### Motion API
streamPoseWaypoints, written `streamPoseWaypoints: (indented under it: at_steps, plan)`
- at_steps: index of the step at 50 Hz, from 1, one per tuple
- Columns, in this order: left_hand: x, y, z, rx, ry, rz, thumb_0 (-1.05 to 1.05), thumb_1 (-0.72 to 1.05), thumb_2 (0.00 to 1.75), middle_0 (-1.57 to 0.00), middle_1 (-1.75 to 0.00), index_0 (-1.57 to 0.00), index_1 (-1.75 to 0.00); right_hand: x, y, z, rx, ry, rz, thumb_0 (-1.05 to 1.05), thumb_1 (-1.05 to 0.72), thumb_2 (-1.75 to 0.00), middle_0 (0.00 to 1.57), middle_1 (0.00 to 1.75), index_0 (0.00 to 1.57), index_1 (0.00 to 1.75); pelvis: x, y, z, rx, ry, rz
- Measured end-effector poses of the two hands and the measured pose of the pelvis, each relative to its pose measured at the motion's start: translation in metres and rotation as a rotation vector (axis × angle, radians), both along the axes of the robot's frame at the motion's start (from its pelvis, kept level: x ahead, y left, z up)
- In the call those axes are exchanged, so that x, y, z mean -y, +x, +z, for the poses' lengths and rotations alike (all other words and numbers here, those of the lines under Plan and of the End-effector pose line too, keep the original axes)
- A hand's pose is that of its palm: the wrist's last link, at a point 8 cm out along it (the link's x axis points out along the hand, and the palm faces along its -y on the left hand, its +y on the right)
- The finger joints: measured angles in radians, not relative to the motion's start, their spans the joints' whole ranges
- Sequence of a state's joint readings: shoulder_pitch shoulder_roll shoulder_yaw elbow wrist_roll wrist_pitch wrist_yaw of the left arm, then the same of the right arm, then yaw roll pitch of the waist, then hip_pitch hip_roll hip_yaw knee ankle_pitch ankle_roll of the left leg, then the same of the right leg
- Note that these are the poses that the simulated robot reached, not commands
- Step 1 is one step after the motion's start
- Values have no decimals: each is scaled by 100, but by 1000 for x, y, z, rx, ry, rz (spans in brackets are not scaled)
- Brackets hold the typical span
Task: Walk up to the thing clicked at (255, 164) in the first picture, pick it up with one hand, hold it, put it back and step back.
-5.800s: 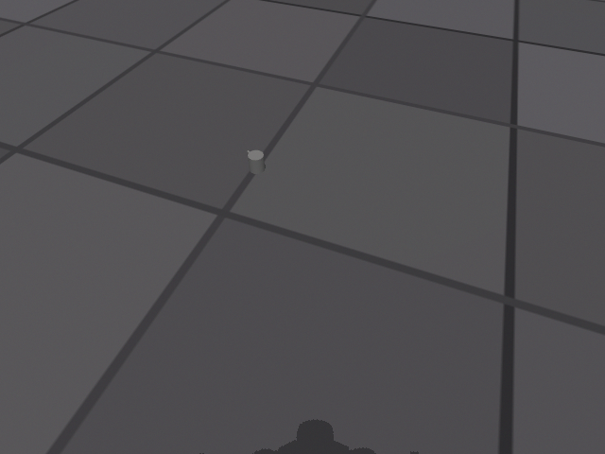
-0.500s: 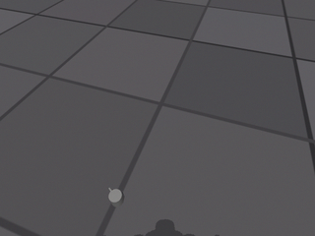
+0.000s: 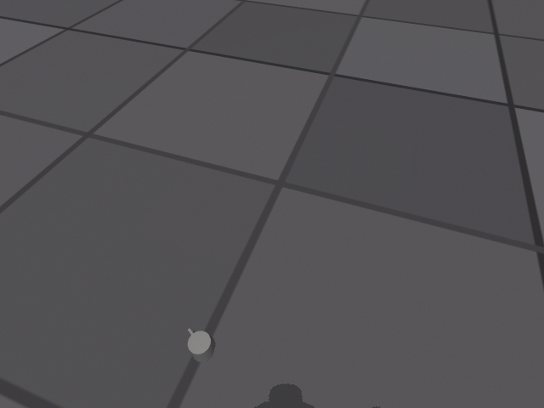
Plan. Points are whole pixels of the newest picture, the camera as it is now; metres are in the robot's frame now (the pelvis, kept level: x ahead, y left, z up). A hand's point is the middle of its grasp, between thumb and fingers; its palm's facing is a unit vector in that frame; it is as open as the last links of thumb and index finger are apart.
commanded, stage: walk up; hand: left
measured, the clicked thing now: (198, 343) +0.47 +0.26 -0.74
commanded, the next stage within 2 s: none
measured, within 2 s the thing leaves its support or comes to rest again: neither
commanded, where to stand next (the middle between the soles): +0.07 +0.01 m, yaw +0 degrees
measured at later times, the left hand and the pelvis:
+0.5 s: hand out of the picture +0.12 +0.33 -0.20, palm faces -0.07 -0.94 -0.34, open 7.4 cm; pelvis +0.04 +0.05 -0.02, yaw -2 degrees
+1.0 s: hand out of the picture +0.05 +0.26 -0.13, palm faces +0.05 -0.88 -0.48, open 7.4 cm; pelvis -0.02 -0.02 -0.02, yaw +1 degrees
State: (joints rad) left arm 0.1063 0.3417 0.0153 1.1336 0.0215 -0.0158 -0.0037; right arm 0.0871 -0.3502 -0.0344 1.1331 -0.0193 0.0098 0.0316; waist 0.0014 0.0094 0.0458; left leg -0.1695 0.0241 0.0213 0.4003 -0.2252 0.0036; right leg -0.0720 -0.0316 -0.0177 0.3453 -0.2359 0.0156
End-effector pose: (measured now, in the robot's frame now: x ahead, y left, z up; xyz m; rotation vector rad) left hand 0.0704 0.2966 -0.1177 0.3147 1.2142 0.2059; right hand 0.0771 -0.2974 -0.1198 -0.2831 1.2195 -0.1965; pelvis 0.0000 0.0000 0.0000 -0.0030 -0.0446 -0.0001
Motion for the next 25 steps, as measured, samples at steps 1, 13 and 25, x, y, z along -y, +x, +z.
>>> streamPoseWaypoints:
  at_steps: [1, 13, 25]
  plan:
    - [-2, -1, 0, 8, 3, -1, 1, 90, 90, -21, -30, -21, -30, 1, 0, 0, 0, -1, 3, 1, -90, -89, 20, 30, 21, 30, -1, 2, -1, 0, -3, 0]
    - [-89, -7, -21, -124, 58, 66, 1, 90, 90, -21, -30, -21, -30, -20, 29, 4, -20, -121, 11, 1, -90, -89, 20, 30, 20, 30, -54, 46, -21, 15, -3, 7]
    - [-79, 50, -43, -80, 0, -32, 1, 90, 90, -20, -30, -20, -30, -14, 31, 26, 28, -248, -10, 1, -89, -89, 21, 31, 21, 30, -47, 38, -25, -12, 8, -34]
